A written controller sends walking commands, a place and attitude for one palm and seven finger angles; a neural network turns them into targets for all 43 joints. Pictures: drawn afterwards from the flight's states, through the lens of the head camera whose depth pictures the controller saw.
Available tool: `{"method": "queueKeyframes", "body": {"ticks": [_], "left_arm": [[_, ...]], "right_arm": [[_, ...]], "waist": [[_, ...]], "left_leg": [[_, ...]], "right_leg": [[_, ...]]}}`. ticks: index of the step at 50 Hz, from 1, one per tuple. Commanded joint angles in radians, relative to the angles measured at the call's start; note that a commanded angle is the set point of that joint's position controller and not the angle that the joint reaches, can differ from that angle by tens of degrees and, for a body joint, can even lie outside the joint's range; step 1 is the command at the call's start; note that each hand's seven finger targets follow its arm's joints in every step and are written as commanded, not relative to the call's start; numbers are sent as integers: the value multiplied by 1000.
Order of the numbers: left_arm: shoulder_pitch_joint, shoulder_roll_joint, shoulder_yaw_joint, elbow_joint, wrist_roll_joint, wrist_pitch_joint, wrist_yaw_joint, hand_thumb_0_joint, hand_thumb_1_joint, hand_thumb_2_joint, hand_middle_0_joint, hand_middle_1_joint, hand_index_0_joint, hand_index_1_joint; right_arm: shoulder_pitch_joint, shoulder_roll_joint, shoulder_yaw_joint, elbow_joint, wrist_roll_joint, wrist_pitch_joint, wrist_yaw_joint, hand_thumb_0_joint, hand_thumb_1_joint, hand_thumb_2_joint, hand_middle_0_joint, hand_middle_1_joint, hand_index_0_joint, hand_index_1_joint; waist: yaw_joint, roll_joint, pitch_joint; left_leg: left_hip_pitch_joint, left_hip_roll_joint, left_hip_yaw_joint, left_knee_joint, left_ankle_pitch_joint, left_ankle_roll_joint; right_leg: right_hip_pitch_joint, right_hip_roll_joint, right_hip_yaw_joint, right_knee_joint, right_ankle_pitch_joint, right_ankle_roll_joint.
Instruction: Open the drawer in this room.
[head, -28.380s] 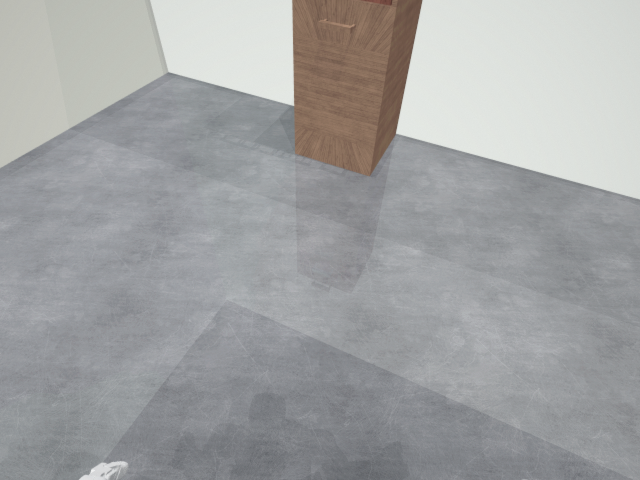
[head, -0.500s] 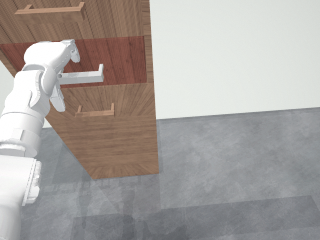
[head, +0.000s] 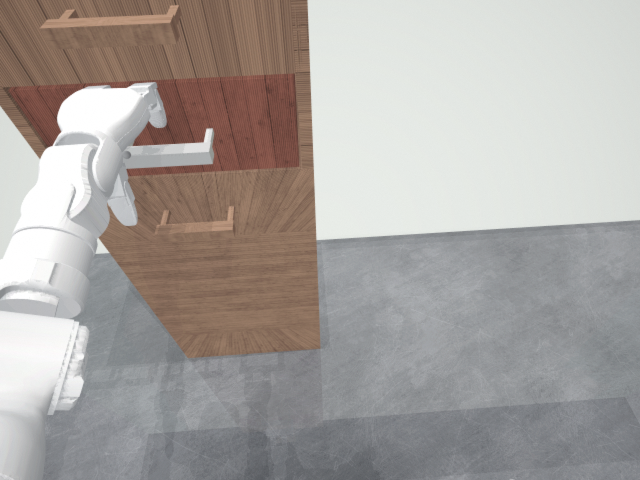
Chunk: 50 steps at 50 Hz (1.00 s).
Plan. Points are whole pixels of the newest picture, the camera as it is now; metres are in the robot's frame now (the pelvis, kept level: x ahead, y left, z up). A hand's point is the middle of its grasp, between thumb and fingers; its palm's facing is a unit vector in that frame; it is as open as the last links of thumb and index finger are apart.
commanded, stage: re-aim the fingers above the handle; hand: left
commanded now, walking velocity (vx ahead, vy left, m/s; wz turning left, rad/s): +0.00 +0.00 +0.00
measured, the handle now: (167, 146) +0.56 +0.24 +0.11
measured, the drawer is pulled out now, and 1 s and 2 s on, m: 0.00 0.00 0.00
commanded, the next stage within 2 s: lower the fingers behind the handle in 1.08 s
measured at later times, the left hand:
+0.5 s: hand (130, 161) +0.45 +0.24 +0.17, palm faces -0.06 +0.02 -1.00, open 13.8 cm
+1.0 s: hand (146, 168) +0.46 +0.22 +0.15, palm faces -0.13 +0.01 -0.99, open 13.8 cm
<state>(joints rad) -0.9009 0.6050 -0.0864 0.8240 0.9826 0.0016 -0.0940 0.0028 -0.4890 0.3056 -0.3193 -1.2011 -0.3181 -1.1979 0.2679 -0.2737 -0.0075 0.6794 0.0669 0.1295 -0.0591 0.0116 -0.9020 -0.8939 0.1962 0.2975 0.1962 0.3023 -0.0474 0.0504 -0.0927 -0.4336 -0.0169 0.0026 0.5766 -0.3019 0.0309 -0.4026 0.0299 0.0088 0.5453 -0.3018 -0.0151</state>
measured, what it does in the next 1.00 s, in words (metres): stands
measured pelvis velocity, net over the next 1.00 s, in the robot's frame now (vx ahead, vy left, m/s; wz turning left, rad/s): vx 0.00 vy -0.01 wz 0.02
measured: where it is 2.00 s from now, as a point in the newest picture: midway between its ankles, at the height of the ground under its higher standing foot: outside the picture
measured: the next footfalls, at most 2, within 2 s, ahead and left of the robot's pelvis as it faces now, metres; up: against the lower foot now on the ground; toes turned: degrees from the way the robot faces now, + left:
none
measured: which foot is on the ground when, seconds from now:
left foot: down 0.00-1.00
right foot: down 0.00-1.00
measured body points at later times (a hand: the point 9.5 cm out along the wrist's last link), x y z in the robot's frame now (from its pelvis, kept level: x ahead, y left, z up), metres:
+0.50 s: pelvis +0.00 -0.01 +0.00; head +0.03 -0.03 +0.45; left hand +0.45 +0.23 +0.22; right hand +0.09 -0.27 -0.13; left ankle -0.01 +0.10 -0.73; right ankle -0.02 -0.11 -0.73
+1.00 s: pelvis +0.00 -0.01 +0.00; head +0.04 -0.02 +0.45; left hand +0.46 +0.22 +0.21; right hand +0.08 -0.27 -0.13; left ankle -0.01 +0.10 -0.73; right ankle -0.02 -0.11 -0.73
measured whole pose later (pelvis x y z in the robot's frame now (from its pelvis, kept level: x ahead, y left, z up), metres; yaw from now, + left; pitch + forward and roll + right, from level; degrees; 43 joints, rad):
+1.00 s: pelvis +0.00 -0.01 +0.00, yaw +1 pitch +8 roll -1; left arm -0.88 0.58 -0.17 0.77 0.94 0.01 -0.19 0.00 -0.49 0.31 -0.32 -1.20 -0.32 -1.20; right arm 0.30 -0.27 -0.01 0.70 0.07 0.13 -0.08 0.01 -0.90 -0.89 0.20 0.30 0.20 0.30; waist -0.04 0.05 -0.09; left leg -0.40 -0.02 -0.01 0.55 -0.30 0.03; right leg -0.37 0.03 -0.01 0.53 -0.30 -0.02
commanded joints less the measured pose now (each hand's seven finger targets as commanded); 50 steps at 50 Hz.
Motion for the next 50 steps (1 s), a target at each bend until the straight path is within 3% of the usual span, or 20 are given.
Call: {"method": "queueKeyframes", "body": {"ticks": [1,3,6,8,10,11,15,17,21,26,27,30,32,37,39,40,42,44,47,50], "left_arm": [[-524,213,56,-275,1,-28,48,0,-500,300,-300,-1200,-300,-1200],[-539,125,3,-334,-19,-31,58,0,-500,300,-300,-1200,-300,-1200],[-516,223,96,-313,-22,-15,78,0,-500,300,-300,-1200,-300,-1200],[-499,277,146,-211,-11,13,99,0,-500,300,-300,-1200,-300,-1200],[-499,267,139,-178,-4,43,116,0,-500,300,-300,-1200,-300,-1200],[-478,319,177,-154,7,56,122,0,-500,300,-300,-1200,-300,-1200],[-456,309,136,-123,40,89,103,0,-500,300,-300,-1200,-300,-1200],[-426,282,111,-164,35,80,70,0,-500,300,-300,-1200,-300,-1200],[-424,103,-40,-286,-16,42,-7,0,-500,300,-300,-1200,-300,-1200],[-526,162,12,-333,-51,-33,-10,0,-500,300,-300,-1200,-300,-1200],[-541,224,68,-304,-45,-42,10,0,-500,300,-300,-1200,-300,-1200],[-567,303,148,-293,-25,-58,75,0,-500,300,-300,-1200,-300,-1200],[-550,403,236,-243,-5,-45,120,0,-500,300,-300,-1200,-300,-1200],[-478,340,162,-80,38,55,143,0,-500,300,-300,-1200,-300,-1200],[-463,257,81,-60,38,88,103,0,-500,300,-300,-1200,-300,-1200],[-425,254,72,-50,38,97,77,0,-500,300,-300,-1200,-300,-1200],[-414,135,-35,-97,11,94,11,0,-500,300,-300,-1200,-300,-1200],[-449,85,-77,-194,-17,58,-40,0,-500,300,-300,-1200,-300,-1200],[-506,111,-44,-311,-59,-30,-71,0,-500,300,-300,-1200,-300,-1200],[-589,197,50,-354,-59,-101,-19,0,-500,300,-300,-1200,-300,-1200]], "right_arm": [[26,-134,-54,-112,-15,-31,-5,0,-900,-900,200,300,200,300],[29,-124,-65,-113,-18,-41,4,0,-900,-900,200,300,200,300],[31,-137,-63,-104,-22,-38,6,0,-900,-900,200,300,200,300],[17,-131,-47,-92,-19,-29,5,0,-900,-900,200,300,200,300],[1,-128,-39,-89,-18,-26,8,0,-900,-900,200,300,200,300],[-9,-133,-38,-89,-17,-22,5,0,-900,-900,200,300,200,300],[-14,-133,-31,-105,-15,-18,-2,0,-900,-900,200,300,200,300],[-15,-135,-40,-119,-10,-18,-6,0,-900,-900,200,300,200,300],[-10,-130,-53,-135,-4,-24,-12,0,-900,-900,200,300,200,300],[-1,-129,-49,-104,-7,-39,-25,0,-900,-900,200,300,200,300],[5,-129,-48,-89,-7,-43,-25,0,-900,-900,200,300,200,300],[12,-122,-44,-84,-16,-47,-18,0,-900,-900,200,300,200,300],[10,-121,-41,-82,-22,-45,-14,0,-900,-900,200,300,200,300],[-4,-132,-38,-83,-17,-33,-3,0,-900,-900,200,300,200,300],[4,-141,-41,-90,-12,-31,-2,0,-900,-900,200,300,200,300],[6,-146,-43,-96,-7,-27,-4,0,-900,-900,200,300,200,300],[6,-146,-46,-112,-1,-23,-8,0,-900,-900,200,300,200,300],[5,-146,-53,-115,-2,-25,-15,0,-900,-900,200,300,200,300],[5,-138,-53,-109,-6,-37,-30,0,-900,-900,200,300,200,300],[31,-127,-54,-86,-14,-49,-31,0,-900,-900,200,300,200,300]], "waist": [[-7,35,-399],[-22,51,-423],[-1,23,-436],[11,-13,-371],[20,-31,-346],[32,-41,-354],[29,-43,-361],[17,-45,-396],[-34,-53,-349],[-33,3,-288],[-24,16,-290],[3,52,-351],[32,34,-411],[24,-6,-395],[3,-26,-381],[-1,-47,-369],[-31,-75,-346],[-51,-71,-333],[-53,-49,-320],[-29,47,-335]], "left_leg": [[257,7,-7,-19,454,16],[329,16,-16,0,510,15],[309,12,-17,-1,544,10],[215,4,-3,-15,469,11],[174,3,6,-33,426,11],[157,2,11,-37,420,11],[142,4,23,-47,399,14],[172,6,29,-37,424,24],[244,1,19,-26,429,34],[249,-7,4,-32,364,29],[234,-8,2,-32,347,27],[210,-12,4,-26,394,18],[171,-13,6,-24,421,13],[133,-1,32,-36,404,8],[152,7,34,-38,391,13],[154,7,35,-36,385,17],[187,5,30,-34,389,27],[229,-2,16,-31,380,34],[262,-9,2,-28,373,39],[288,-6,-12,-21,404,24]], "right_leg": [[90,13,-19,-31,333,-26],[39,18,-25,-28,328,-21],[81,20,-25,-27,363,-24],[117,14,-26,-21,372,-23],[136,10,-25,-25,359,-21],[169,8,-17,-31,364,-22],[200,-1,-9,-33,387,-16],[219,-4,1,-36,430,-11],[149,1,-1,-63,416,-7],[87,4,-4,-74,330,-17],[86,5,-1,-69,317,-18],[130,5,-3,-41,356,-25],[200,1,3,-26,399,-24],[207,-1,-3,-27,403,-14],[181,-2,-6,-37,397,-9],[182,-1,-4,-44,402,-7],[157,-2,-3,-60,411,-3],[119,1,-3,-72,391,-2],[98,2,1,-76,364,-7],[52,12,-9,-53,324,-23]]}}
